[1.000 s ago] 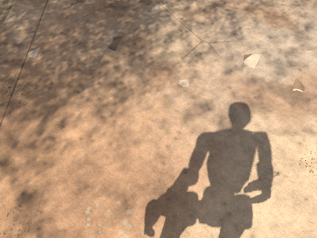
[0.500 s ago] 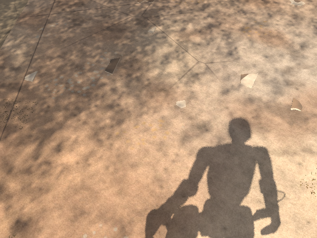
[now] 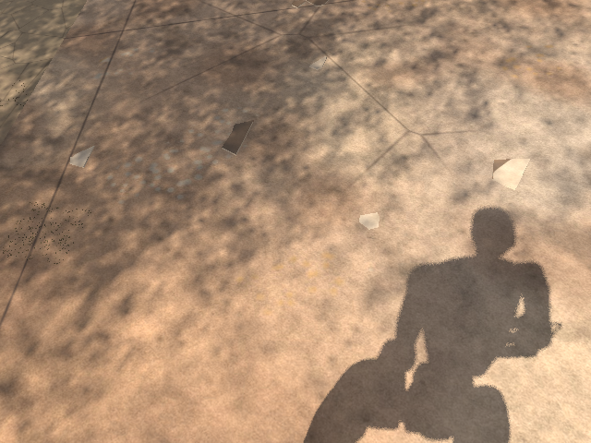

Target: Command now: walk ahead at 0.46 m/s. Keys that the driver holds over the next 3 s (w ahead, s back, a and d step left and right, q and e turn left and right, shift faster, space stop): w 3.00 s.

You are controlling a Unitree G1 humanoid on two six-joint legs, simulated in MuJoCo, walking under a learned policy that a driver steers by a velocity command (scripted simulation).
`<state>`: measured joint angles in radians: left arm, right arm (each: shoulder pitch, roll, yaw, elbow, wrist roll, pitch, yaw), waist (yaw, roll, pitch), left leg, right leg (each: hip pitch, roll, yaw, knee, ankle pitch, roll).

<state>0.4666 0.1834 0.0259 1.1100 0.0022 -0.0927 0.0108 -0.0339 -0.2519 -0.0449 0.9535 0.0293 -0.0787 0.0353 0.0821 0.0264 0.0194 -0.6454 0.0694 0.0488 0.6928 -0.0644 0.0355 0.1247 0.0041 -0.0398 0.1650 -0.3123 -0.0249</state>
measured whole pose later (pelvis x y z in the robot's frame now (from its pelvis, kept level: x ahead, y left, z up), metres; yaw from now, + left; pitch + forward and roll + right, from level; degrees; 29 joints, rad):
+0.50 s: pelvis +0.28 +0.05 +0.01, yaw +0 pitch +1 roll +2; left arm 0.08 0.26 0.07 0.90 -0.01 -0.09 0.02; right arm 0.34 -0.23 -0.05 1.06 0.00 -0.09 0.00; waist -0.07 -0.03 -0.01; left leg -0.06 -0.08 0.07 0.21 -0.18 0.07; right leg -0.71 -0.16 0.04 0.76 0.03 0.00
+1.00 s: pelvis +0.57 -0.02 +0.01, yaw +0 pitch +2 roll -1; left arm 0.34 0.23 0.06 0.98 0.00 -0.10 -0.01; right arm 0.10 -0.27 -0.06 0.92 0.01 -0.07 0.00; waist 0.05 0.04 0.00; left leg -0.69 0.14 -0.04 0.86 -0.08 0.02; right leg -0.10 0.06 -0.07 0.23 -0.17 -0.06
